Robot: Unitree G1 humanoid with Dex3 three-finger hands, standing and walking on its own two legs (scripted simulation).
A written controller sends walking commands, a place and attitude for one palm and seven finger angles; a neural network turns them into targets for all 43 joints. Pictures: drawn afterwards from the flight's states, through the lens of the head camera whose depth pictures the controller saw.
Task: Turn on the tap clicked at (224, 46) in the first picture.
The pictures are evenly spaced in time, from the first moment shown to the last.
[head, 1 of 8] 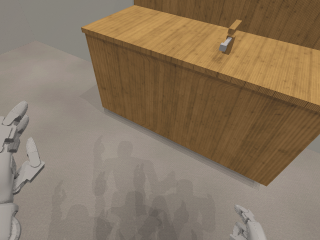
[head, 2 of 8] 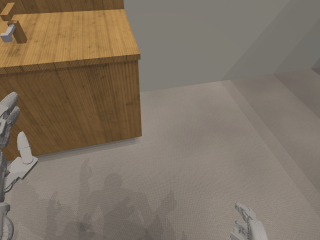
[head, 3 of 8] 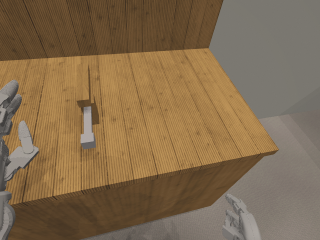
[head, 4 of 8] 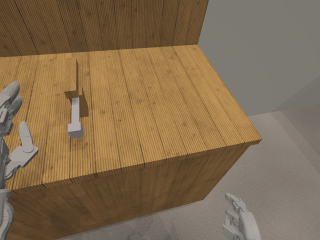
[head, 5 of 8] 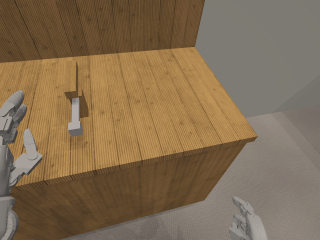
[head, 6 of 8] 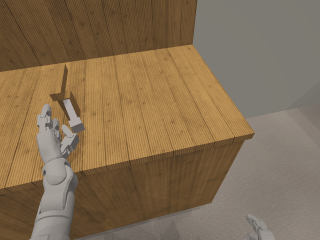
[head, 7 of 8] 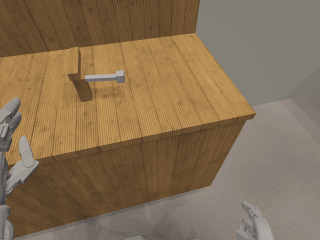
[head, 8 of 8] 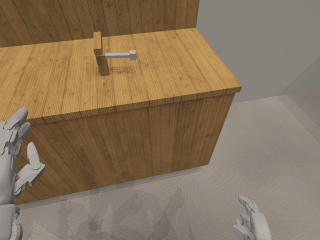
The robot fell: no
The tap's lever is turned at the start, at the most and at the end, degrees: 0 80 80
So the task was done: yes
